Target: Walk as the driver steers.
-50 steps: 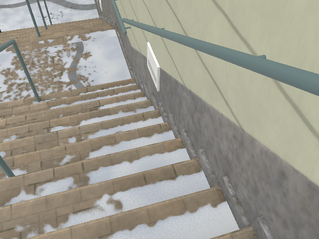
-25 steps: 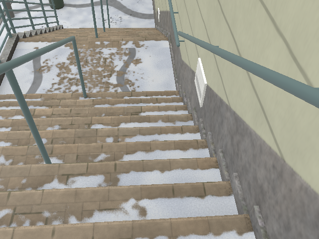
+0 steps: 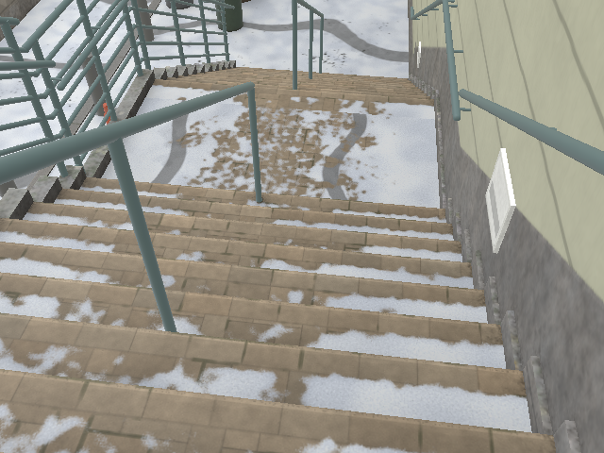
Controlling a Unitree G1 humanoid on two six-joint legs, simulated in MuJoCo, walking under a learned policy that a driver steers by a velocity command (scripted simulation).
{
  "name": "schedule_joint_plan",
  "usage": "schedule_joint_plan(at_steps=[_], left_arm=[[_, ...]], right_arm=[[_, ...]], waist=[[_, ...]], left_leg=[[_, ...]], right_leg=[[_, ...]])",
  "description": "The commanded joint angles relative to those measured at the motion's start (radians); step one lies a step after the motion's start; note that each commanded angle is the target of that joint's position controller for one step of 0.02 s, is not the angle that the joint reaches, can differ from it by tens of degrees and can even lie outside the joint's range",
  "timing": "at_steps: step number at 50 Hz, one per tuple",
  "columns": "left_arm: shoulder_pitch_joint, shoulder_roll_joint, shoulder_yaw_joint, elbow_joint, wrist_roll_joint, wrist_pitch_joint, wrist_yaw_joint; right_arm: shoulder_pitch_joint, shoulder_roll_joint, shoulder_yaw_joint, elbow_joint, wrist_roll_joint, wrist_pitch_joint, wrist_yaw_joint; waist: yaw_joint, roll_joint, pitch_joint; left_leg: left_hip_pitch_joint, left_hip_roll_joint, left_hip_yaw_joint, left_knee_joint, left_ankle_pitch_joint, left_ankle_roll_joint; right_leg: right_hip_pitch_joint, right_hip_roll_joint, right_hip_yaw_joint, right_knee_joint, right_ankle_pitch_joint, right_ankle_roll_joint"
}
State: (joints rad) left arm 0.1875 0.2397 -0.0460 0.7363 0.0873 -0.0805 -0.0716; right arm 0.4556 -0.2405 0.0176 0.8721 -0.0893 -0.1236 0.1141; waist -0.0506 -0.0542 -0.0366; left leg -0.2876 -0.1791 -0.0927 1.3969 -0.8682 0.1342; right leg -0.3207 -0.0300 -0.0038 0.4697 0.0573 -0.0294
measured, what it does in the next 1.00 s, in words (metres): goes down: left foot 0.17 m lower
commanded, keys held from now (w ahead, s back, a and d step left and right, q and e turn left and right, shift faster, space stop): w+q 0.10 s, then w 0.24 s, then w+e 0.66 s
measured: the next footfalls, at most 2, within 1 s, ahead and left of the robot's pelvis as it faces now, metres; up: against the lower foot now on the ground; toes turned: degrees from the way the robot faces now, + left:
left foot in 0.52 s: +0.41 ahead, +0.18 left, -0.17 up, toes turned +10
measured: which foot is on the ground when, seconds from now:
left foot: down 0.00-0.00, up 0.02-0.50, down 0.52-1.00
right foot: down 0.00-0.52, up 0.54-1.00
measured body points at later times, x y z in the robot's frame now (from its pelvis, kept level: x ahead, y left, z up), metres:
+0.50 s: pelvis +0.27 +0.06 -0.14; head +0.28 +0.07 +0.31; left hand +0.07 +0.22 -0.28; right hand +0.53 -0.09 -0.24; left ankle +0.40 +0.17 -0.88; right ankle +0.04 -0.10 -0.74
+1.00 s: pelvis +0.52 +0.08 -0.27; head +0.52 +0.06 +0.18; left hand +0.73 +0.25 -0.37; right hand +0.34 -0.05 -0.41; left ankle +0.37 +0.17 -0.92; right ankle +0.65 -0.08 -0.98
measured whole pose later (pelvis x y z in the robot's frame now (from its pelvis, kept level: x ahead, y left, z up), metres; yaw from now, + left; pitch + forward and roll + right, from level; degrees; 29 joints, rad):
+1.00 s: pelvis +0.52 +0.08 -0.27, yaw -8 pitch -1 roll +4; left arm 0.08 0.19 -0.01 0.86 0.10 -0.03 -0.09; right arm 0.63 -0.07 0.08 1.15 -0.10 -0.12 -0.02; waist -0.09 -0.04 0.00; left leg -0.10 0.04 0.33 0.92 -0.78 -0.01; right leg -0.54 -0.12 0.02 0.60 0.30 -0.07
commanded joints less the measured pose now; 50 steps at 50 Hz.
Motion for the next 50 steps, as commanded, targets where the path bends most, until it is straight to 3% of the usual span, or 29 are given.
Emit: schedule_joint_plan(at_steps=[1, 2, 3, 5, 6, 8, 11, 12, 14, 16, 19, 20, 21, 22, 23, 24, 25, 26, 27, 29, 30, 32, 33, 35, 38, 39, 42, 46, 50], left_arm=[[0.572, 0.263, 0.086, 0.150, 0.001, -0.006, -0.012], [0.484, 0.231, 0.105, 0.108, 0.019, 0.007, -0.017], [0.372, 0.207, 0.106, 0.110, 0.023, 0.013, 0.001], [0.215, -0.025, 0.027, 0.132, 0.008, 0.004, 0.008], [0.109, -0.123, -0.005, 0.110, 0.019, -0.015, 0.030], [0.090, -0.048, 0.005, 0.130, -0.020, -0.054, 0.056], [0.300, 0.095, 0.034, 0.241, 0.036, -0.062, 0.049], [0.329, 0.076, 0.028, 0.281, 0.052, -0.068, 0.065], [0.553, 0.026, 0.019, 0.346, 0.013, -0.062, 0.094], [0.476, 0.000, 0.003, 0.298, 0.026, -0.037, 0.077], [0.379, 0.028, 0.009, 0.290, 0.026, -0.031, 0.026], [0.369, 0.101, 0.061, 0.268, -0.133, -0.010, 0.055], [0.409, 0.106, 0.061, 0.271, -0.122, 0.005, 0.073], [0.452, 0.109, 0.068, 0.287, -0.077, 0.028, 0.090], [0.477, 0.050, 0.045, 0.328, 0.023, 0.004, 0.048], [0.444, 0.079, 0.065, 0.332, 0.011, 0.002, 0.023], [0.461, 0.096, 0.060, 0.357, 0.044, 0.018, -0.022], [0.617, 0.028, 0.050, 0.430, 0.039, 0.025, -0.060], [0.709, -0.049, 0.050, 0.411, -0.001, 0.013, -0.072], [0.323, 0.006, 0.052, 0.228, -0.054, -0.022, -0.057], [0.258, 0.000, 0.041, 0.210, -0.056, -0.035, -0.016], [0.247, -0.003, 0.049, 0.211, -0.021, -0.038, 0.014], [0.218, -0.035, 0.051, 0.205, -0.002, -0.024, 0.016], [0.251, -0.058, 0.058, 0.247, 0.016, -0.001, -0.002], [0.208, -0.069, 0.053, 0.215, 0.016, -0.003, -0.027], [0.115, -0.079, 0.035, 0.174, 0.032, 0.001, -0.026], [0.030, -0.030, 0.042, 0.157, -0.004, 0.009, -0.024], [-0.120, 0.021, 0.053, 0.073, 0.002, 0.040, -0.024], [-0.261, -0.002, 0.041, 0.045, 0.013, 0.043, -0.004]], right_arm=[[0.151, 0.034, -0.013, -0.051, 0.020, -0.005, 0.037], [0.130, -0.031, -0.012, -0.106, 0.032, 0.003, 0.035], [-0.005, -0.080, -0.033, -0.135, 0.049, 0.017, 0.017], [-0.081, -0.074, -0.030, -0.132, 0.032, 0.038, -0.013], [-0.079, -0.019, -0.007, -0.102, -0.005, 0.045, -0.007], [-0.164, -0.050, -0.023, -0.082, -0.018, 0.064, 0.014], [-0.190, -0.031, -0.006, -0.097, -0.014, 0.059, 0.028], [-0.289, -0.031, 0.010, -0.129, -0.017, 0.052, 0.013], [-0.436, -0.006, 0.018, -0.147, -0.026, 0.051, -0.022], [-0.449, -0.003, 0.024, -0.104, -0.012, 0.066, -0.014], [-0.476, -0.032, 0.022, -0.138, -0.023, 0.088, -0.005], [-0.550, -0.036, -0.018, -0.099, 0.133, 0.096, -0.047], [-0.599, -0.041, -0.012, -0.110, 0.142, 0.087, -0.069], [-0.573, -0.035, -0.013, -0.091, 0.131, 0.078, -0.079], [-0.502, -0.022, 0.025, -0.109, -0.067, 0.075, -0.039], [-0.380, -0.079, -0.019, -0.054, -0.053, 0.078, -0.036], [-0.100, -0.141, -0.050, 0.035, -0.031, 0.058, -0.041], [0.149, -0.163, -0.075, 0.110, -0.038, 0.068, -0.039], [0.220, -0.217, -0.085, 0.104, -0.036, 0.074, -0.031], [0.157, -0.234, -0.103, 0.118, -0.009, 0.069, -0.024], [0.029, -0.141, -0.077, 0.090, -0.011, 0.066, -0.027], [-0.108, 0.061, 0.002, 0.060, -0.030, 0.031, -0.051], [-0.120, 0.053, -0.001, 0.063, -0.016, 0.011, -0.065], [-0.001, 0.038, 0.002, 0.110, 0.016, -0.011, -0.087], [-0.028, 0.023, 0.002, 0.124, -0.043, -0.014, -0.095], [0.013, 0.110, 0.030, 0.154, -0.032, -0.021, -0.120], [0.141, 0.090, 0.053, 0.221, -0.040, -0.025, -0.123], [0.124, 0.050, 0.051, 0.219, -0.028, -0.022, -0.114], [0.270, 0.002, 0.014, 0.282, 0.007, 0.019, -0.161]], waist=[[0.080, -0.211, -0.253], [0.151, -0.050, -0.233], [0.179, -0.007, -0.045], [0.047, 0.124, 0.048], [-0.018, 0.087, 0.135], [0.037, -0.027, 0.132], [0.053, 0.032, 0.085], [0.090, 0.057, 0.079], [0.202, 0.019, 0.094], [0.171, 0.043, 0.117], [0.129, 0.024, 0.188], [0.176, 0.086, 0.215], [0.222, 0.065, 0.225], [0.228, 0.040, 0.219], [0.176, -0.003, 0.160], [0.116, 0.028, 0.141], [0.014, 0.108, 0.069], [-0.063, 0.267, -0.125], [-0.016, 0.339, -0.389], [-0.096, 0.193, -0.217], [-0.057, 0.055, -0.093], [0.093, 0.000, 0.051], [0.121, 0.124, 0.122], [0.085, 0.077, 0.113], [0.124, 0.073, 0.076], [0.081, 0.054, 0.091], [0.046, 0.067, 0.123], [0.026, 0.082, 0.198], [-0.074, 0.059, 0.249]], left_leg=[[-0.726, -0.012, -0.056, 0.807, 0.052, -0.040], [-1.010, 0.042, -0.070, 0.809, 0.174, -0.090], [-1.164, 0.112, -0.120, 0.793, 0.316, -0.117], [-0.947, 0.242, -0.113, 0.496, 0.581, -0.067], [-0.739, 0.349, -0.134, 0.112, 0.827, -0.027], [-0.446, 0.327, 0.022, -0.255, 0.993, -0.053], [-0.479, 0.288, 0.068, -0.198, 1.008, -0.075], [-0.730, 0.348, -0.088, -0.362, 1.136, -0.098], [-1.034, 0.333, -0.055, -0.608, 1.218, -0.125], [-0.566, 0.295, 0.092, -0.805, 1.526, -0.094], [-0.220, 0.268, 0.103, -0.712, 1.343, -0.079], [-0.220, 0.228, 0.167, -0.835, 1.370, -0.095], [-0.217, 0.219, 0.175, -0.894, 1.336, -0.113], [-0.207, 0.237, 0.142, -0.978, 1.271, -0.121], [-0.156, 0.288, 0.081, -1.050, 1.081, -0.101], [-0.052, 0.284, 0.120, -1.106, 1.084, -0.087], [0.330, 0.307, 0.119, -1.141, 1.308, -0.044], [0.807, 0.388, 0.076, -0.936, 1.496, 0.070], [1.051, 0.533, -0.010, -0.570, 2.011, 0.215], [0.817, 0.649, -0.199, -0.805, 1.545, 0.258], [0.548, 0.650, -0.182, -0.905, 1.163, 0.204], [0.068, 0.529, -0.023, -1.000, 1.096, 0.097], [-0.039, 0.507, -0.010, -1.044, 1.079, 0.076], [-0.076, 0.512, 0.016, -1.122, 0.944, 0.159], [-0.081, 0.502, 0.087, -1.012, 1.021, 0.136], [0.091, 0.497, 0.083, -0.990, 0.897, 0.094], [-0.079, 0.436, 0.194, -0.920, 0.780, 0.050], [-0.138, 0.437, 0.216, -0.813, 0.648, 0.005], [0.209, 0.544, 0.110, -0.690, 0.714, 0.019]], right_leg=[[0.975, -0.349, 0.301, 0.304, 1.100, -0.406], [0.970, -0.460, 0.521, 0.184, 0.765, -0.479], [0.760, -0.492, 0.577, 0.081, 0.387, -0.445], [0.268, -0.341, 0.355, -0.007, 0.010, -0.323], [-0.034, -0.258, 0.224, -0.109, -0.051, -0.252], [-0.270, -0.148, 0.059, -0.172, -0.183, -0.259], [-0.160, -0.199, 0.104, -0.017, -0.027, -0.294], [0.111, -0.248, 0.178, 0.047, -0.040, -0.269], [0.478, -0.272, 0.249, 0.133, -0.092, -0.266], [0.067, -0.152, 0.090, 0.128, -0.300, -0.211], [-0.228, -0.156, 0.096, 0.108, -0.420, -0.207], [-0.094, -0.131, 0.083, 0.174, -0.310, -0.151], [-0.023, -0.107, 0.090, 0.240, -0.266, -0.136], [0.103, -0.088, 0.104, 0.328, -0.202, -0.138], [0.175, -0.151, 0.168, 0.395, -0.194, -0.151], [0.208, -0.132, 0.162, 0.510, -0.099, -0.158], [0.021, -0.103, 0.130, 0.748, -0.134, -0.107], [-0.245, -0.005, 0.073, 1.097, -0.483, -0.036], [-0.403, 0.033, 0.062, 1.511, -0.846, 0.011], [-0.758, 0.006, 0.037, 1.548, -0.785, 0.035], [-0.702, -0.061, 0.114, 1.394, -0.591, -0.006], [-0.445, -0.146, 0.176, 0.968, -0.230, -0.071], [-0.417, -0.144, 0.133, 0.917, -0.226, -0.094], [-0.374, -0.120, 0.144, 0.695, -0.099, -0.085], [-0.402, -0.117, 0.137, 0.685, -0.008, -0.085], [-0.564, -0.175, 0.230, 0.474, 0.182, -0.084], [-0.321, -0.114, 0.095, 0.319, 0.493, -0.056], [-0.191, -0.090, 0.018, 0.219, 0.382, -0.056], [-0.379, -0.112, 0.010, -0.001, 0.105, -0.020]])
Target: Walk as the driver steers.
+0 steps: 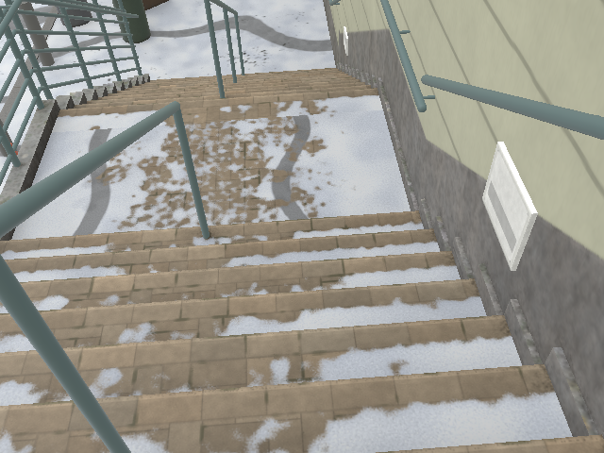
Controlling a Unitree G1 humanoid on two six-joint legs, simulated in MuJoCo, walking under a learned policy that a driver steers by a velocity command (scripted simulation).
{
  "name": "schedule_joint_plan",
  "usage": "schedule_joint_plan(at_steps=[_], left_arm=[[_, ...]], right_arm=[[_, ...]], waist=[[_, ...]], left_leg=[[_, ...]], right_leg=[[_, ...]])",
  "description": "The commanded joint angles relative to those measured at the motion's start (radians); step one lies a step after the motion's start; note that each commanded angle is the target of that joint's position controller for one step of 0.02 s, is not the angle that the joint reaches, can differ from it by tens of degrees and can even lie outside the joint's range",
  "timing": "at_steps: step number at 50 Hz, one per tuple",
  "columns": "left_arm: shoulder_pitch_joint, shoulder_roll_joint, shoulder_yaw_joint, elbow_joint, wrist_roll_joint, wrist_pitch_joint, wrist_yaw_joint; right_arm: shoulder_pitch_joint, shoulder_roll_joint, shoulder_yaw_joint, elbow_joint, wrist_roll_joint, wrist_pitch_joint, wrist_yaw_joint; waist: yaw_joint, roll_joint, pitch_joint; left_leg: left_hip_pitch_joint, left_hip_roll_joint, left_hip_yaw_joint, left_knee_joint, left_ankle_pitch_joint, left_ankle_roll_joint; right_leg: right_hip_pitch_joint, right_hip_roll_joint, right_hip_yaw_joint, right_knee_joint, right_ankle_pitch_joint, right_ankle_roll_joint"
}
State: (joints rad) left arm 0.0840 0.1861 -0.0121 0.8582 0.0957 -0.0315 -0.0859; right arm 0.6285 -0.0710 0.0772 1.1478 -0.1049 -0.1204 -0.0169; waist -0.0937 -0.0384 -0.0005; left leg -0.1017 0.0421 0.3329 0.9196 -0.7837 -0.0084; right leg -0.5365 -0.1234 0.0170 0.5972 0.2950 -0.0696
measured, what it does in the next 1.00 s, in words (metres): goes down, turning right: right foot 0.17 m lower, then left foot 0.17 m lower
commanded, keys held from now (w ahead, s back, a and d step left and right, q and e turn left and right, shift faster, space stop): w+e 0.54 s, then w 0.46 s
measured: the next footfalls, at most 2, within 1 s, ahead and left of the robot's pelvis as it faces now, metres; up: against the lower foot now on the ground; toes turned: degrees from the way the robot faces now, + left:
right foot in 0.10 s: +0.18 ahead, -0.14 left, -0.17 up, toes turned -11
left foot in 0.52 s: +0.47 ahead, +0.07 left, -0.33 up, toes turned -19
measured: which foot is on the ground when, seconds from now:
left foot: down 0.00-0.12, up 0.14-0.50, down 0.52-1.00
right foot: up 0.00-0.08, down 0.10-0.54, up 0.56-1.00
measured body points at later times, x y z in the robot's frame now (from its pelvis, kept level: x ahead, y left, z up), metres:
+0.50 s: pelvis +0.30 -0.02 -0.19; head +0.31 -0.01 +0.25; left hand +0.27 +0.20 -0.34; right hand +0.44 -0.26 -0.29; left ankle +0.46 +0.07 -0.93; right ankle +0.14 -0.13 -0.82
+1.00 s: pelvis +0.53 -0.05 -0.30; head +0.53 -0.06 +0.15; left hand +0.78 +0.04 -0.40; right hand +0.32 -0.16 -0.44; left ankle +0.43 +0.08 -0.99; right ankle +0.54 -0.19 -0.96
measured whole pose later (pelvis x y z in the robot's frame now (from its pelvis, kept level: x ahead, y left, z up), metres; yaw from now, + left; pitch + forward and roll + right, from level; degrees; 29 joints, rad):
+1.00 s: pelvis +0.53 -0.05 -0.30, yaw -25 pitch +4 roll +1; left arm 0.14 0.20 -0.02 0.76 0.11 -0.07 -0.08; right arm 0.59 -0.14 0.05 1.13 -0.09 -0.12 0.02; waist -0.10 -0.01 -0.08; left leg -0.20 -0.02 0.13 0.78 -0.64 0.06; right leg -0.74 -0.05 -0.02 1.11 -0.18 -0.05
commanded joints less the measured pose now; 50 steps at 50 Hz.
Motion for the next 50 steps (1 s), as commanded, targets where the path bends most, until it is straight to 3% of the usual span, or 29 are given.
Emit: schedule_joint_plan(at_steps=[1, 3, 4, 5, 6, 7, 8, 9, 10, 12, 14, 16, 19, 23, 25, 26, 27, 28, 29, 30, 31, 32, 34, 35, 37, 38, 41, 47, 50], left_arm=[[-0.175, 0.041, 0.005, -0.074, 0.003, -0.009, 0.016], [-0.139, 0.032, 0.010, -0.023, 0.004, -0.032, 0.025], [0.054, 0.056, 0.034, 0.064, 0.006, -0.034, 0.016], [0.328, 0.167, 0.094, 0.157, -0.011, -0.050, 0.017], [0.585, 0.303, 0.144, 0.237, 0.016, -0.042, 0.017], [0.747, 0.353, 0.161, 0.293, 0.010, -0.036, 0.026], [0.814, 0.302, 0.159, 0.309, 0.018, -0.038, 0.044], [0.675, 0.239, 0.139, 0.282, -0.005, -0.054, 0.042], [0.500, 0.108, 0.099, 0.241, -0.022, -0.048, 0.024], [0.283, -0.004, 0.041, 0.151, -0.014, -0.068, 0.009], [0.211, 0.059, 0.040, 0.090, -0.060, -0.084, 0.014], [0.234, 0.096, 0.038, 0.082, -0.007, -0.093, 0.013], [0.390, 0.045, 0.021, 0.115, -0.017, -0.129, 0.065], [0.451, 0.107, 0.009, 0.063, 0.010, -0.089, 0.035], [0.457, 0.163, 0.022, 0.066, 0.001, -0.061, 0.023], [0.452, 0.213, 0.033, 0.057, 0.012, -0.050, -0.005], [0.590, 0.074, 0.008, 0.078, 0.002, -0.057, -0.037], [0.783, -0.014, 0.003, 0.100, -0.048, -0.061, -0.046], [0.657, 0.050, 0.003, 0.016, -0.074, -0.054, -0.046], [0.472, 0.089, 0.017, -0.038, -0.069, -0.049, -0.018], [0.357, 0.113, 0.018, -0.054, -0.062, -0.050, 0.006], [0.397, 0.056, -0.004, -0.040, -0.059, -0.044, 0.010], [0.416, -0.028, -0.030, -0.038, -0.021, -0.031, -0.006], [0.449, -0.024, -0.030, -0.016, 0.012, -0.031, -0.024], [0.252, 0.072, 0.007, -0.049, -0.020, -0.044, -0.031], [0.182, 0.066, 0.006, -0.061, -0.016, -0.042, -0.038], [0.220, 0.090, 0.010, -0.057, 0.011, -0.038, -0.040], [-0.010, 0.062, 0.003, -0.170, 0.027, -0.039, 0.001], [0.108, 0.087, 0.014, -0.155, 0.002, -0.057, 0.016]], right_arm=[[0.127, -0.178, -0.060, 0.016, 0.024, 0.033, -0.042], [0.126, -0.203, -0.082, 0.014, 0.005, 0.050, -0.031], [0.061, -0.234, -0.089, 0.016, -0.040, 0.067, -0.003], [0.033, -0.249, -0.090, 0.021, -0.060, 0.073, 0.047], [0.107, -0.160, -0.083, 0.026, -0.045, 0.068, 0.099], [0.018, -0.141, -0.077, -0.072, -0.001, 0.056, 0.144], [-0.270, -0.199, -0.096, -0.199, 0.052, 0.024, 0.139], [-0.459, -0.230, -0.112, -0.276, 0.069, -0.007, 0.104], [-0.449, -0.195, -0.107, -0.297, 0.055, -0.013, 0.079], [-0.306, -0.118, -0.091, -0.261, 0.008, -0.001, 0.022], [-0.271, -0.104, -0.093, -0.240, -0.002, 0.029, 0.028], [-0.187, -0.127, -0.079, -0.233, 0.001, 0.034, 0.069], [-0.413, -0.157, -0.049, -0.308, 0.018, 0.040, 0.079], [-0.505, -0.202, -0.067, -0.392, 0.013, 0.067, 0.067], [-0.399, -0.267, -0.090, -0.353, 0.030, 0.061, 0.067], [-0.242, -0.378, -0.145, -0.301, 0.051, 0.047, 0.057], [-0.076, -0.467, -0.174, -0.237, 0.041, 0.022, 0.062], [-0.019, -0.498, -0.176, -0.232, 0.024, 0.022, 0.091], [0.015, -0.463, -0.173, -0.239, -0.010, 0.041, 0.110], [-0.041, -0.438, -0.168, -0.210, 0.004, 0.048, 0.122], [-0.088, -0.291, -0.123, -0.210, 0.007, 0.041, 0.120], [-0.142, -0.194, -0.088, -0.202, -0.013, 0.038, 0.111], [-0.247, -0.098, -0.056, -0.174, 0.003, 0.007, 0.068], [-0.304, -0.093, -0.056, -0.182, 0.022, -0.023, 0.047], [-0.232, -0.142, -0.056, -0.153, 0.028, -0.058, 0.030], [-0.179, -0.190, -0.060, -0.115, 0.016, -0.056, 0.040], [-0.144, -0.282, -0.070, -0.079, 0.002, -0.033, 0.060], [0.028, -0.167, -0.038, -0.018, 0.009, -0.015, 0.025], [-0.125, -0.266, -0.068, -0.105, 0.027, -0.014, 0.029]], waist=[[-0.055, 0.043, 0.212], [-0.053, 0.048, 0.138], [0.061, 0.008, 0.117], [0.198, -0.026, 0.030], [0.233, -0.194, -0.174], [0.289, -0.193, -0.424], [0.393, -0.104, -0.280], [0.355, -0.018, -0.094], [0.245, 0.083, -0.034], [0.062, 0.120, 0.125], [0.041, 0.012, 0.128], [0.011, -0.016, 0.065], [0.164, 0.075, 0.042], [0.126, 0.004, 0.075], [0.079, 0.028, 0.089], [-0.002, 0.050, 0.025], [0.008, 0.209, -0.213], [0.071, 0.363, -0.368], [-0.010, 0.243, -0.325], [-0.026, 0.217, -0.099], [0.003, 0.070, 0.023], [0.077, 0.023, 0.073], [0.181, 0.042, 0.179], [0.176, 0.040, 0.123], [0.077, 0.039, 0.060], [0.069, 0.114, 0.055], [0.121, 0.072, 0.030], [0.019, 0.091, 0.052], [0.108, 0.127, 0.016]], left_leg=[[0.059, 0.327, -0.320, -0.190, 0.674, 0.161], [0.013, 0.247, -0.230, -0.050, 0.785, 0.147], [-0.122, 0.279, -0.229, 0.080, 0.793, 0.127], [-0.296, 0.213, -0.154, 0.312, 0.799, 0.088], [-0.606, 0.070, -0.109, 0.772, 0.221, -0.008], [-0.764, 0.025, -0.211, 1.033, -0.082, -0.039], [-1.027, 0.015, -0.262, 1.092, -0.121, -0.052], [-1.065, 0.053, -0.305, 0.981, -0.065, -0.035], [-1.022, 0.089, -0.376, 0.757, 0.073, 0.005], [-0.692, 0.156, -0.477, 0.421, 0.433, 0.090], [-0.439, 0.089, -0.376, 0.154, 0.615, 0.066], [-0.225, 0.042, -0.315, 0.224, 0.842, 0.055], [-0.409, 0.099, -0.459, -0.304, 1.370, 0.004], [-0.099, 0.014, -0.337, -0.371, 1.041, -0.016], [0.013, 0.022, -0.358, -0.616, 1.079, 0.021], [0.161, 0.040, -0.339, -0.614, 1.083, 0.083], [0.523, 0.203, -0.446, -0.324, 1.533, 0.261], [0.761, 0.390, -0.595, -0.161, 1.929, 0.411], [0.704, 0.444, -0.773, -0.254, 1.690, 0.436], [0.481, 0.479, -0.889, -0.385, 1.055, 0.432], [0.242, 0.396, -0.792, -0.473, 0.703, 0.351], [0.026, 0.368, -0.721, -0.514, 0.623, 0.284], [-0.343, 0.270, -0.599, -0.588, 0.579, 0.240], [-0.391, 0.191, -0.532, -0.587, 0.580, 0.239], [-0.478, 0.130, -0.412, -0.604, 0.597, 0.249], [-0.502, 0.125, -0.430, -0.604, 0.603, 0.260], [-0.292, 0.199, -0.506, -0.461, 0.825, 0.282], [0.056, 0.235, -0.599, -0.329, 0.908, 0.318], [-0.241, 0.161, -0.444, -0.265, 1.271, 0.269]], right_leg=[[-0.142, -0.008, -0.042, -0.193, -0.170, 0.022], [0.099, 0.041, -0.126, -0.233, -0.158, 0.025], [0.348, 0.045, -0.113, -0.302, -0.011, -0.015], [0.717, 0.095, -0.185, -0.287, 0.059, -0.054], [1.171, -0.014, -0.037, 0.001, 0.592, -0.215], [1.453, -0.168, 0.179, 0.091, 0.775, -0.337], [1.398, -0.222, 0.343, -0.030, 0.500, -0.356], [1.121, -0.214, 0.305, -0.095, 0.195, -0.309], [0.892, -0.197, 0.300, -0.119, -0.143, -0.271], [0.253, -0.179, 0.261, -0.198, -0.207, -0.273], [-0.066, -0.065, 0.208, -0.256, -0.350, -0.290], [-0.282, 0.008, 0.155, -0.075, -0.370, -0.245], [-0.056, 0.065, 0.193, 0.169, -0.674, -0.167], [-0.185, 0.055, 0.368, 0.283, -0.780, -0.164], [-0.058, 0.084, 0.402, 0.460, -0.763, -0.124], [-0.044, 0.114, 0.374, 0.678, -0.641, -0.078], [-0.220, 0.197, 0.258, 1.070, -0.735, 0.019], [-0.561, 0.270, 0.091, 1.584, -1.138, 0.057], [-0.764, 0.250, 0.103, 1.720, -1.079, 0.058], [-0.970, 0.182, 0.098, 1.693, -0.935, 0.074], [-0.937, 0.119, 0.121, 1.575, -0.758, 0.045], [-0.807, 0.050, 0.177, 1.453, -0.553, 0.002], [-0.628, -0.030, 0.168, 1.186, -0.386, -0.054], [-0.544, -0.021, 0.142, 0.958, -0.224, -0.060], [-0.326, 0.012, 0.052, 0.540, 0.036, -0.020], [-0.274, 0.017, 0.013, 0.578, 0.029, 0.000], [-0.353, 0.056, 0.054, 0.613, -0.089, 0.018], [-0.545, 0.052, -0.002, 0.546, -0.465, 0.024], [-0.011, 0.150, -0.145, 0.502, -0.583, 0.012]])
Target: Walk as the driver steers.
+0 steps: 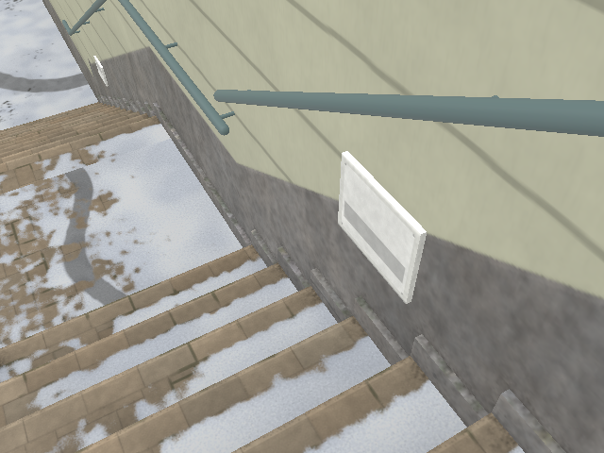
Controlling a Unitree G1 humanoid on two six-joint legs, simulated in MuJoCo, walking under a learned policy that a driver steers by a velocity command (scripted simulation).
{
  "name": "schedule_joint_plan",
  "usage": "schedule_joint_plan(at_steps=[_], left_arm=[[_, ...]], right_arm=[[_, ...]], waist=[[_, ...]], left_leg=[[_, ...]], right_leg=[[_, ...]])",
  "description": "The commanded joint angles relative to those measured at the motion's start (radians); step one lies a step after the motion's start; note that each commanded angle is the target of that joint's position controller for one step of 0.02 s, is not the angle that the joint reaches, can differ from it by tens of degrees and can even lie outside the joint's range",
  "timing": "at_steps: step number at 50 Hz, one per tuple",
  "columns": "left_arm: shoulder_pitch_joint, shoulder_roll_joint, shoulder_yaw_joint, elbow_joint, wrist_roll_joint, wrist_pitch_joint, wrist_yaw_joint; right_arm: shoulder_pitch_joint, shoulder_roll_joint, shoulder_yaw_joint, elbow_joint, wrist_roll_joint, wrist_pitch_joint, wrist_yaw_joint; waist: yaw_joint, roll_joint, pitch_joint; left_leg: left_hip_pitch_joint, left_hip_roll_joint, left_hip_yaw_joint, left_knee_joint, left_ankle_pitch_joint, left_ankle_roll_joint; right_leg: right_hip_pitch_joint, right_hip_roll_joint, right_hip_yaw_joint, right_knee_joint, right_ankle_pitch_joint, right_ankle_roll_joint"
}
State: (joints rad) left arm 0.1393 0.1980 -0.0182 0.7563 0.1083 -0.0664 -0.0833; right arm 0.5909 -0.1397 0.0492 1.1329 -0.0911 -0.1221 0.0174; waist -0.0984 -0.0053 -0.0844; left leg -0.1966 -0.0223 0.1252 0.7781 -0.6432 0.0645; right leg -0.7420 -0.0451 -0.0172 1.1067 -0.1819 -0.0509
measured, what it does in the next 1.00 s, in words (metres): goes down, turning left: right foot, then left foot 0.17 m lower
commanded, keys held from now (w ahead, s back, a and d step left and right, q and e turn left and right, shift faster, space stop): w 0.34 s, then w+q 0.50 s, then q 0.16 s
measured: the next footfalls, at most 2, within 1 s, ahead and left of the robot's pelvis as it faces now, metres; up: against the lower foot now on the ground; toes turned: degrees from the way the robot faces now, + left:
right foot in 0.02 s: +0.09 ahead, -0.11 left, +0.00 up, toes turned -3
left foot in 0.36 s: +0.26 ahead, +0.08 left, -0.17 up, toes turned +0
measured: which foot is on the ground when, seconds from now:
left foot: down 0.00-0.02, up 0.04-0.34, down 0.36-0.84, up 0.86-1.00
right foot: up 0.00-0.00, down 0.02-0.36, up 0.38-0.82, down 0.84-1.00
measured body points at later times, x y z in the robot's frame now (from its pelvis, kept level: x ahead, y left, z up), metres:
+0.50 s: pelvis +0.25 +0.03 -0.14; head +0.25 +0.03 +0.31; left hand +0.31 +0.28 -0.28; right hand +0.22 -0.22 -0.28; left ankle +0.22 +0.08 -0.86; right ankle +0.25 -0.14 -0.64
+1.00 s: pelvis +0.51 +0.00 -0.30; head +0.51 +0.02 +0.15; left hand +0.50 +0.26 -0.44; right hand +0.62 -0.23 -0.43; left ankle +0.46 +0.12 -0.84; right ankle +0.58 -0.07 -1.02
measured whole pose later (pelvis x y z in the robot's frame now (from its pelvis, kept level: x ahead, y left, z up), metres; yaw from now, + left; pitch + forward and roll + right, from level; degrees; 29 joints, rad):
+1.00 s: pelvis +0.51 +0.00 -0.30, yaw +18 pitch +2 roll -1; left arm 0.33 0.25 0.02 0.87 0.09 -0.07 -0.07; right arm 0.36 -0.22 -0.01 0.87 -0.05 -0.06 0.08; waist -0.06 -0.01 -0.03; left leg -0.81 0.01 -0.05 1.70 -0.40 -0.01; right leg -0.39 0.00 -0.16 0.63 -0.27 -0.07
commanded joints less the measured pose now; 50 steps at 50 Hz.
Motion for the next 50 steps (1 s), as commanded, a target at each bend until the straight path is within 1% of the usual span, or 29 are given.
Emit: schedule_joint_plan(at_steps=[1, 2, 3, 4, 5, 7, 8, 11, 13, 18, 19, 20, 22, 23, 24, 25, 27, 29, 31, 33, 35, 38, 41, 42, 43, 44, 45, 48, 50], left_arm=[[0.278, 0.140, 0.055, 0.024, -0.025, -0.031, 0.020], [0.569, 0.212, 0.090, 0.126, -0.039, -0.045, 0.032], [0.671, 0.260, 0.085, 0.155, -0.043, -0.061, 0.051], [0.742, 0.193, 0.060, 0.174, -0.017, -0.088, 0.040], [0.600, 0.195, 0.070, 0.184, -0.024, -0.100, 0.028], [0.288, -0.007, 0.003, 0.132, -0.046, -0.068, 0.026], [0.298, 0.167, 0.073, 0.141, -0.113, -0.015, 0.090], [0.142, 0.129, 0.080, 0.139, -0.150, -0.020, 0.123], [0.166, 0.151, 0.099, 0.154, -0.147, -0.027, 0.124], [0.184, 0.151, 0.130, 0.151, -0.095, 0.028, 0.131], [0.217, 0.065, 0.045, 0.132, 0.053, -0.004, -0.004], [0.457, -0.017, 0.069, 0.153, -0.011, -0.023, -0.057], [0.349, 0.169, 0.086, 0.034, -0.060, -0.034, -0.048], [0.326, 0.160, 0.067, 0.004, -0.057, -0.041, -0.028], [0.229, 0.120, 0.045, 0.000, -0.025, -0.035, 0.007], [0.179, 0.087, 0.023, -0.004, 0.002, -0.021, 0.021], [0.084, 0.045, 0.008, -0.024, 0.021, 0.004, 0.022], [0.143, 0.045, -0.015, 0.010, 0.027, 0.011, -0.015], [-0.006, 0.117, -0.004, -0.046, 0.034, 0.003, -0.003], [-0.202, 0.072, -0.017, -0.081, 0.023, 0.008, 0.010], [-0.310, 0.032, -0.033, -0.072, 0.036, 0.008, -0.010], [-0.135, 0.002, -0.037, -0.101, 0.017, 0.021, -0.016], [0.209, 0.152, 0.014, 0.001, -0.017, -0.005, 0.014], [0.431, 0.224, 0.052, 0.071, -0.025, -0.020, 0.028], [0.570, 0.240, 0.064, 0.092, -0.011, -0.026, 0.020], [0.475, 0.247, 0.063, 0.048, 0.016, -0.001, -0.027], [0.396, 0.230, 0.076, 0.012, 0.035, 0.021, -0.020], [0.133, 0.031, 0.023, 0.000, -0.045, -0.009, -0.001], [0.183, 0.051, 0.037, 0.062, -0.015, -0.059, 0.040]], right_arm=[[-0.213, -0.261, -0.063, -0.146, 0.009, -0.014, 0.010], [-0.344, -0.358, -0.103, -0.207, 0.018, -0.018, 0.042], [-0.299, -0.224, -0.092, -0.249, 0.009, -0.025, 0.061], [-0.327, -0.115, -0.059, -0.302, 0.038, -0.034, 0.075], [-0.446, -0.113, -0.066, -0.375, 0.051, -0.015, 0.057], [-0.354, -0.127, -0.081, -0.330, -0.007, 0.022, 0.023], [-0.231, -0.157, -0.110, -0.259, 0.053, 0.083, -0.010], [-0.242, -0.098, -0.093, -0.273, 0.106, 0.149, 0.007], [-0.314, -0.094, -0.075, -0.290, 0.111, 0.157, 0.027], [-0.057, -0.233, -0.129, -0.209, 0.053, 0.143, -0.016], [0.224, -0.282, -0.140, -0.098, -0.034, 0.078, 0.054], [0.147, -0.340, -0.135, -0.142, -0.011, 0.026, 0.073], [-0.055, -0.361, -0.163, -0.156, -0.020, 0.004, 0.095], [-0.178, -0.262, -0.128, -0.201, -0.007, 0.004, 0.086], [-0.209, -0.092, -0.068, -0.189, -0.015, 0.003, 0.072], [-0.250, -0.053, -0.048, -0.176, -0.007, -0.002, 0.061], [-0.283, -0.086, -0.041, -0.184, 0.030, -0.039, 0.045], [-0.271, -0.228, -0.058, -0.190, 0.003, -0.056, 0.045], [-0.201, -0.242, -0.060, -0.190, 0.025, -0.073, 0.011], [0.181, -0.130, -0.050, -0.067, 0.036, -0.059, -0.043], [0.215, -0.021, -0.039, -0.075, 0.047, -0.032, -0.054], [-0.057, -0.139, -0.041, -0.159, -0.015, 0.008, 0.060], [-0.168, -0.223, -0.076, -0.228, 0.018, -0.010, 0.072], [-0.161, -0.228, -0.065, -0.237, 0.020, -0.002, 0.097], [0.097, -0.048, -0.033, -0.179, 0.020, -0.002, 0.119], [0.212, -0.105, -0.058, -0.183, 0.060, 0.002, 0.122], [0.076, -0.159, -0.072, -0.255, 0.080, 0.026, 0.100], [-0.104, -0.076, -0.049, -0.309, 0.050, 0.067, 0.036], [0.012, -0.053, -0.045, -0.227, 0.018, 0.072, 0.072]], waist=[[0.224, 0.044, 0.054], [0.367, -0.074, -0.004], [0.333, -0.329, -0.209], [0.333, -0.148, -0.117], [0.267, -0.008, 0.124], [0.100, 0.070, 0.098], [0.047, -0.013, 0.164], [-0.073, -0.012, 0.173], [-0.032, -0.070, 0.175], [-0.102, 0.043, 0.176], [-0.166, 0.292, 0.259], [0.045, 0.171, 0.033], [0.054, 0.051, 0.013], [0.061, 0.047, 0.049], [0.089, -0.072, 0.179], [0.140, -0.107, 0.213], [0.130, 0.080, 0.137], [0.166, -0.019, 0.102], [0.093, -0.020, 0.064], [-0.084, 0.064, 0.103], [-0.140, 0.041, 0.191], [0.064, 0.102, 0.168], [0.195, -0.119, 0.180], [0.248, -0.060, 0.117], [0.153, -0.219, -0.200], [0.104, -0.169, -0.323], [0.154, -0.076, -0.203], [-0.012, 0.051, 0.047], [-0.031, -0.029, 0.107]], left_leg=[[-0.355, 0.160, -0.156, 0.049, 1.217, 0.169], [-0.598, 0.084, -0.094, 0.404, 1.117, 0.135], [-0.779, -0.049, -0.081, 0.900, 0.159, 0.020], [-0.963, -0.096, -0.290, 0.887, -0.040, 0.004], [-1.053, -0.034, -0.318, 0.784, 0.076, -0.006], [-0.892, 0.076, -0.291, 0.578, 0.281, -0.015], [-0.631, 0.038, -0.252, 0.501, 0.294, -0.058], [-0.012, -0.023, -0.111, 0.115, 1.014, -0.095], [0.161, -0.032, -0.085, 0.023, 1.108, -0.112], [0.270, 0.065, -0.135, -0.597, 0.927, 0.041], [0.440, 0.164, -0.293, -0.555, 0.928, 0.175], [0.648, 0.287, -0.406, -0.151, 1.609, 0.270], [0.641, 0.342, -0.476, -0.140, 1.412, 0.307], [0.527, 0.411, -0.679, -0.176, 0.918, 0.329], [0.277, 0.346, -0.617, -0.251, 0.761, 0.280], [-0.050, 0.243, -0.544, -0.317, 0.713, 0.247], [-0.568, 0.072, -0.417, -0.398, 0.458, 0.265], [-0.725, 0.028, -0.388, -0.267, 0.474, 0.210], [-0.260, 0.055, -0.505, -0.046, 0.558, 0.197], [0.371, 0.090, -0.676, 0.135, 0.501, 0.190], [0.415, 0.069, -0.737, 0.154, 0.460, 0.185], [-0.648, -0.023, -0.642, 0.093, 0.220, 0.233], [-0.511, -0.097, -0.555, 0.469, 0.373, 0.122], [-0.497, -0.097, -0.512, 0.694, 0.597, 0.081], [-0.736, -0.165, -0.353, 1.216, -0.031, -0.010], [-0.896, -0.131, -0.259, 1.455, -0.139, -0.047], [-0.991, -0.090, -0.230, 1.436, -0.065, -0.087], [-0.753, 0.112, -0.249, 0.887, 0.275, -0.090], [-0.507, 0.123, -0.181, 0.659, 0.484, -0.092]], right_leg=[[0.577, 0.138, -0.167, -0.087, -0.061, -0.017], [0.947, 0.155, -0.134, -0.247, 0.016, -0.048], [1.174, -0.139, 0.337, -0.417, 0.257, -0.314], [1.119, -0.282, 0.647, -0.506, 0.393, -0.429], [0.840, -0.324, 0.685, -0.512, 0.268, -0.395], [0.460, -0.259, 0.504, -0.402, -0.011, -0.325], [0.323, -0.236, 0.445, -0.501, 0.102, -0.240], [-0.197, -0.030, 0.123, -0.444, -0.437, -0.096], [-0.186, -0.040, 0.057, -0.433, -0.389, -0.075], [0.189, 0.074, -0.039, 0.414, 0.026, -0.079], [-0.005, 0.135, 0.243, 0.912, -0.480, -0.082], [-0.246, 0.197, 0.284, 0.903, -0.400, -0.077], [-0.631, 0.109, 0.180, 1.021, -0.380, 0.039], [-0.832, 0.021, 0.259, 0.954, -0.197, 0.084], [-0.794, -0.085, 0.265, 0.637, -0.009, 0.065], [-0.555, -0.126, 0.222, 0.387, 0.177, 0.062], [0.054, -0.123, 0.081, 0.075, 0.438, 0.071], [0.325, -0.045, -0.012, 0.167, 0.442, 0.090], [-0.021, -0.044, 0.101, -0.052, 0.395, 0.124], [-0.591, -0.029, 0.165, -0.248, 0.326, 0.114], [-0.694, -0.060, 0.188, -0.530, 0.486, 0.073], [0.466, 0.010, 0.000, -0.343, 0.611, 0.061], [0.803, 0.033, -0.003, -0.718, 0.486, 0.031], [0.990, -0.040, 0.000, -0.808, 0.516, -0.041], [1.446, -0.298, 0.188, -0.373, 1.273, -0.331], [1.415, -0.478, 0.391, -0.335, 1.479, -0.494], [1.208, -0.509, 0.463, -0.480, 1.219, -0.472], [0.455, -0.343, 0.211, -0.672, 0.681, -0.307], [0.157, -0.245, 0.051, -0.712, 0.685, -0.288]])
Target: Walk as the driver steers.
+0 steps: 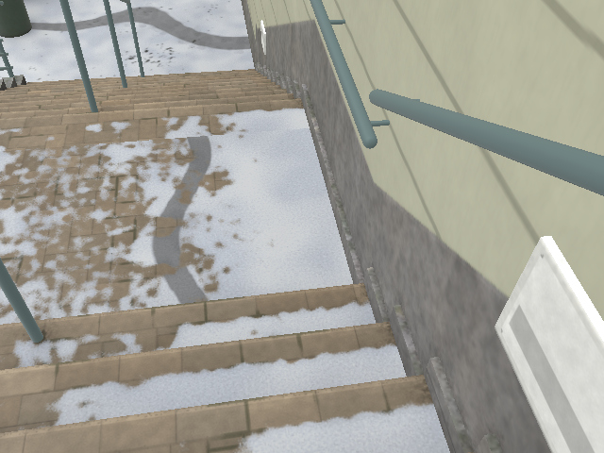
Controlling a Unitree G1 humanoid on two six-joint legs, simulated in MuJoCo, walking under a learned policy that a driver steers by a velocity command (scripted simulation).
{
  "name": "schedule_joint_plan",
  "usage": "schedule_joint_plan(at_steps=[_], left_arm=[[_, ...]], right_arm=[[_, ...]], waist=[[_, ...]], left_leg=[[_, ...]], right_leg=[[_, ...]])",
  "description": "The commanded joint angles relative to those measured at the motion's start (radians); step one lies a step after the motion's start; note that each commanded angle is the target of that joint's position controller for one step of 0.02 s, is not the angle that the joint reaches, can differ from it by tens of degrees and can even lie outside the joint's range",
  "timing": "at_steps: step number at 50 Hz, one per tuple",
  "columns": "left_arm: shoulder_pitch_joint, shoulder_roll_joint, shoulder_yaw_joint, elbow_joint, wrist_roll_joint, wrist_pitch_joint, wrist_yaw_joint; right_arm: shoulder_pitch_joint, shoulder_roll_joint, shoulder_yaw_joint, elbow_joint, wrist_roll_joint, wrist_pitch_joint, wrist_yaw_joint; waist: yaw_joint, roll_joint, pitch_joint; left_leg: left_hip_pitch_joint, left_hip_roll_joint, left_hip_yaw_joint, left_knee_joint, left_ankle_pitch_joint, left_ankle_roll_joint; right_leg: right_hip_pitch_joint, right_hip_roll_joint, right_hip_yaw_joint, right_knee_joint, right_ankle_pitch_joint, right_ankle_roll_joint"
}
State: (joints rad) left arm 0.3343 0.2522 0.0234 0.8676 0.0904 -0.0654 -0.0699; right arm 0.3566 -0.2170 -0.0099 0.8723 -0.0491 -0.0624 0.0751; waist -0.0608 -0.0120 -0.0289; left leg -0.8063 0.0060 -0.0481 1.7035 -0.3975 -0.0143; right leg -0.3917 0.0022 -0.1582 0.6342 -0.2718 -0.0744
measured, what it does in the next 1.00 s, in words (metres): goes down, turning left: left foot, then right foot 0.17 m lower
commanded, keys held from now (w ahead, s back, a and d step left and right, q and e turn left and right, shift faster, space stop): q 0.20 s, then w+q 0.38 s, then w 0.16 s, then w+e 0.26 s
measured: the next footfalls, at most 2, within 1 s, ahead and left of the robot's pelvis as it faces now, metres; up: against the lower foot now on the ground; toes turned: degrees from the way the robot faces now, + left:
left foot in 0.34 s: +0.07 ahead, +0.17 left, +0.00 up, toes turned +20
right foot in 0.82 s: +0.37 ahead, +0.03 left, -0.17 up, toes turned +24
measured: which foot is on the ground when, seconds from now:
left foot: up 0.00-0.32, down 0.34-0.82, up 0.84-1.00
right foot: down 0.00-0.34, up 0.36-0.80, down 0.82-1.00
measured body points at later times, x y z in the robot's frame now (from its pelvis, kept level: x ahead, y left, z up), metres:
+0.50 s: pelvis +0.10 +0.07 +0.00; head +0.10 +0.08 +0.45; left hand +0.13 +0.37 -0.11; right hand +0.23 -0.15 -0.12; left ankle +0.03 +0.15 -0.72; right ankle +0.17 -0.04 -0.65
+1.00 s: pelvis +0.33 +0.10 -0.16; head +0.33 +0.11 +0.29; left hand +0.20 +0.32 -0.31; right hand +0.45 -0.10 -0.30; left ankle +0.33 +0.26 -0.72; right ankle +0.34 +0.01 -0.89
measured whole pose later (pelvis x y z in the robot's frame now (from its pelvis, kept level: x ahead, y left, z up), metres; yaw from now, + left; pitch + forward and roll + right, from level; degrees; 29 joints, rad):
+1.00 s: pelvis +0.33 +0.10 -0.16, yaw +21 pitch +2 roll -1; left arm 0.44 0.22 0.02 1.04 0.09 -0.09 -0.06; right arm 0.35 -0.22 0.03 0.89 -0.10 -0.07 0.07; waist 0.02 0.02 -0.04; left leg -0.93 0.08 -0.04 1.59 -0.15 0.09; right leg -0.28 0.09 0.01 0.58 -0.35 -0.09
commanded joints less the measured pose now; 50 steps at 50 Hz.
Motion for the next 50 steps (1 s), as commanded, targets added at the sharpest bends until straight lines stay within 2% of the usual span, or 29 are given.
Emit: schedule_joint_plan(at_steps=[1, 4, 5, 7, 10, 13, 15, 17, 18, 19, 20, 21, 23, 25, 27, 30, 32, 35, 38, 40, 41, 42, 43, 44, 45, 46, 47, 49, 50], left_arm=[[0.037, 0.009, -0.009, -0.025, 0.013, -0.070, 0.037], [0.047, 0.121, 0.016, -0.009, 0.044, -0.070, 0.059], [-0.018, 0.119, 0.014, -0.030, 0.045, -0.070, 0.065], [-0.033, 0.085, 0.012, -0.042, -0.009, -0.058, 0.076], [0.127, 0.138, 0.057, 0.027, -0.050, -0.050, 0.124], [0.193, 0.194, 0.095, 0.034, -0.028, -0.030, 0.104], [0.069, 0.169, 0.100, -0.016, -0.046, -0.035, 0.078], [-0.017, 0.168, 0.102, -0.031, -0.019, -0.048, 0.074], [-0.064, 0.058, 0.074, -0.102, 0.009, -0.055, 0.065], [-0.228, 0.024, 0.051, -0.205, -0.047, -0.073, 0.036], [-0.341, 0.008, 0.044, -0.206, -0.090, -0.067, 0.023], [-0.314, 0.037, 0.053, -0.194, -0.095, -0.063, 0.033], [-0.183, 0.082, 0.070, -0.127, -0.021, -0.047, 0.047], [-0.118, -0.024, 0.027, -0.073, 0.009, -0.017, 0.028], [-0.124, -0.001, 0.012, -0.052, 0.013, -0.009, -0.010], [-0.190, 0.017, -0.003, -0.075, -0.011, -0.014, 0.008], [-0.282, 0.039, -0.009, -0.139, -0.011, -0.004, 0.014], [-0.334, 0.037, -0.026, -0.167, 0.014, 0.012, 0.006], [-0.341, 0.042, -0.031, -0.121, -0.017, 0.013, 0.007], [-0.145, 0.102, 0.009, -0.020, -0.045, -0.007, 0.009], [0.165, 0.187, 0.055, 0.077, -0.042, -0.030, 0.003], [0.290, 0.189, 0.057, 0.149, -0.110, 0.006, 0.033], [0.338, 0.204, 0.066, 0.150, -0.133, 0.022, 0.040], [0.403, 0.297, 0.092, 0.133, 0.004, -0.016, -0.011], [0.290, 0.197, 0.075, 0.128, 0.031, -0.019, -0.022], [0.141, 0.034, 0.021, 0.095, 0.052, -0.021, -0.025], [0.105, -0.015, -0.002, 0.106, 0.039, -0.028, -0.022], [-0.046, -0.077, -0.027, 0.084, -0.011, -0.069, 0.023], [-0.063, -0.063, -0.030, 0.054, -0.042, -0.081, 0.042]], right_arm=[[0.219, 0.009, 0.012, 0.056, -0.031, 0.008, 0.036], [0.080, 0.027, 0.030, 0.000, -0.031, 0.005, 0.041], [0.062, -0.025, 0.015, -0.028, -0.032, 0.001, 0.030], [-0.013, -0.107, -0.024, -0.075, -0.062, -0.015, -0.001], [-0.258, -0.048, -0.006, -0.204, -0.056, 0.008, -0.054], [-0.259, -0.016, 0.000, -0.183, -0.034, 0.015, -0.096], [-0.216, -0.087, -0.040, -0.153, -0.030, -0.010, -0.099], [-0.081, -0.129, -0.098, -0.132, 0.002, -0.044, -0.091], [0.087, -0.206, -0.127, -0.087, -0.024, -0.057, -0.110], [0.369, -0.256, -0.125, -0.023, -0.037, -0.066, -0.087], [0.435, -0.215, -0.129, 0.053, -0.038, -0.075, -0.048], [0.336, -0.169, -0.114, 0.046, -0.006, -0.077, -0.012], [0.105, -0.068, -0.072, 0.012, 0.025, -0.065, 0.023], [-0.012, -0.050, -0.059, -0.008, -0.013, -0.028, 0.015], [-0.044, -0.020, -0.035, -0.001, -0.026, -0.038, -0.008], [0.028, -0.082, -0.020, 0.032, -0.057, -0.047, -0.025], [0.054, -0.133, -0.021, 0.041, -0.055, -0.051, -0.021], [0.160, -0.109, -0.007, 0.063, -0.032, -0.060, -0.024], [0.209, -0.151, -0.024, 0.078, 0.007, -0.026, -0.041], [0.184, -0.180, -0.027, 0.097, -0.031, 0.003, 0.005], [0.213, -0.161, -0.011, 0.127, -0.079, 0.013, 0.045], [0.224, -0.087, -0.059, 0.093, 0.078, 0.029, -0.067], [0.223, -0.084, -0.032, 0.048, 0.073, 0.034, -0.113], [0.208, 0.007, 0.036, -0.034, -0.018, -0.006, -0.003], [0.046, -0.084, 0.004, -0.028, -0.007, -0.025, 0.007], [0.046, -0.033, 0.026, -0.026, -0.028, -0.033, -0.003], [0.064, -0.012, 0.034, -0.031, -0.033, -0.032, -0.007], [0.021, -0.016, 0.053, -0.034, -0.095, -0.013, 0.008], [-0.054, -0.079, 0.032, -0.034, -0.070, -0.013, 0.012]], waist=[[-0.038, 0.008, 0.043], [-0.041, -0.032, -0.047], [-0.052, -0.022, -0.062], [-0.012, -0.068, -0.027], [0.138, -0.023, 0.040], [0.187, -0.086, 0.028], [0.158, -0.084, 0.044], [0.036, -0.001, 0.004], [-0.019, 0.247, -0.153], [-0.154, 0.247, -0.181], [-0.204, 0.089, 0.051], [-0.124, 0.090, 0.085], [0.016, 0.071, 0.087], [0.070, 0.021, 0.057], [0.060, 0.058, 0.054], [0.018, 0.032, 0.024], [0.003, 0.059, 0.072], [-0.038, 0.063, 0.112], [-0.091, 0.041, 0.140], [0.016, -0.002, 0.074], [0.138, -0.027, -0.014], [0.088, -0.111, -0.120], [0.097, -0.156, -0.235], [0.234, -0.331, -0.271], [0.220, -0.077, 0.050], [0.117, 0.077, 0.098], [0.057, 0.033, 0.144], [0.017, -0.043, 0.133], [0.059, 0.032, 0.107]], left_leg=[[0.126, 0.106, 0.003, -0.420, 0.374, -0.023], [0.250, 0.092, 0.004, -0.457, 0.534, -0.015], [0.261, 0.091, 0.001, -0.447, 0.491, -0.009], [0.195, 0.078, -0.007, -0.416, 0.273, 0.012], [-0.153, 0.153, -0.018, -0.728, 0.004, -0.023], [0.157, 0.086, 0.128, -0.799, -0.070, -0.035], [0.347, 0.024, 0.197, -0.893, 0.002, 0.025], [0.725, -0.050, 0.209, -1.104, 0.212, 0.127], [1.063, 0.107, -0.098, -1.133, 0.481, 0.302], [1.271, 0.321, -0.565, -1.325, 0.379, 0.431], [1.232, 0.357, -0.575, -1.355, 0.347, 0.392], [1.138, 0.351, -0.513, -1.307, 0.359, 0.376], [0.769, 0.271, -0.287, -1.245, 0.382, 0.346], [0.456, 0.182, -0.187, -1.263, 0.306, 0.314], [0.372, 0.148, -0.187, -1.207, 0.175, 0.305], [0.165, 0.071, -0.113, -1.097, 0.041, 0.270], [0.047, 0.086, -0.158, -1.071, -0.077, 0.278], [0.274, 0.104, -0.310, -0.939, -0.138, 0.286], [0.570, 0.106, -0.408, -0.761, -0.053, 0.274], [0.415, 0.074, -0.324, -0.579, 0.128, 0.255], [0.231, 0.024, -0.275, -0.308, 0.182, 0.162], [-0.083, -0.153, 0.041, 0.179, -0.493, 0.132], [-0.366, -0.081, 0.115, 0.460, -0.530, 0.114], [-0.559, -0.080, -0.051, 0.537, -0.395, 0.047], [-0.723, -0.022, -0.035, 0.451, -0.211, 0.054], [-0.583, 0.076, -0.108, 0.208, 0.072, 0.088], [-0.429, 0.126, -0.118, 0.069, 0.148, 0.117], [-0.269, 0.170, -0.077, -0.298, 0.412, 0.128], [-0.050, 0.142, -0.004, -0.634, 0.628, 0.096]], right_leg=[[-0.186, -0.287, 0.155, -0.257, 0.691, -0.257], [-0.120, -0.323, 0.141, -0.201, 0.669, -0.217], [-0.110, -0.335, 0.113, -0.178, 0.649, -0.188], [-0.028, -0.349, 0.120, -0.151, 0.505, -0.194], [0.368, -0.470, 0.244, -0.171, 0.472, -0.190], [0.222, -0.458, 0.232, -0.284, 0.013, -0.176], [0.095, -0.417, 0.159, -0.297, -0.349, -0.144], [-0.055, -0.353, 0.023, -0.012, -0.224, -0.075], [-0.279, -0.185, -0.107, 0.404, -0.321, 0.031], [-0.626, -0.011, 0.088, 0.544, -0.480, 0.059], [-0.843, -0.022, 0.225, 0.541, -0.447, 0.054], [-0.829, -0.053, 0.250, 0.587, -0.384, 0.059], [-0.603, -0.095, 0.221, 0.570, -0.223, 0.032], [-0.357, -0.092, 0.216, 0.493, 0.108, 0.025], [-0.328, -0.105, 0.284, 0.340, 0.452, 0.038], [-0.052, -0.060, 0.216, 0.090, 0.742, 0.087], [0.066, -0.047, 0.184, 0.087, 0.650, 0.120], [-0.044, -0.054, 0.230, -0.055, 0.454, 0.123], [-0.147, -0.086, 0.254, -0.423, 0.421, 0.093], [0.240, -0.040, 0.135, -0.409, 0.474, 0.050], [0.599, -0.102, 0.174, -0.339, 0.586, -0.021], [0.868, -0.273, 0.276, 0.013, 1.159, -0.072], [1.047, -0.376, 0.415, 0.104, 0.937, -0.170], [1.025, -0.420, 0.795, -0.141, 0.316, -0.376], [0.752, -0.402, 0.738, -0.227, 0.056, -0.316], [0.513, -0.338, 0.624, -0.245, 0.001, -0.237], [0.221, -0.283, 0.628, -0.261, -0.054, -0.282], [-0.044, -0.148, 0.494, -0.284, -0.077, -0.231], [-0.219, -0.103, 0.396, -0.284, -0.058, -0.247]])
Keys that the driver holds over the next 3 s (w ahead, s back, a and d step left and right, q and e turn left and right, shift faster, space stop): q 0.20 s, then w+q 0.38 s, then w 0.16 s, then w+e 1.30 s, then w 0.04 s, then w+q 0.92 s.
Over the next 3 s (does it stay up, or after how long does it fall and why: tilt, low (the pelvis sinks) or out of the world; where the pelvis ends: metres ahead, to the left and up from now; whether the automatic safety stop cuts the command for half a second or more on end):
stays up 1.47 0.17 -0.80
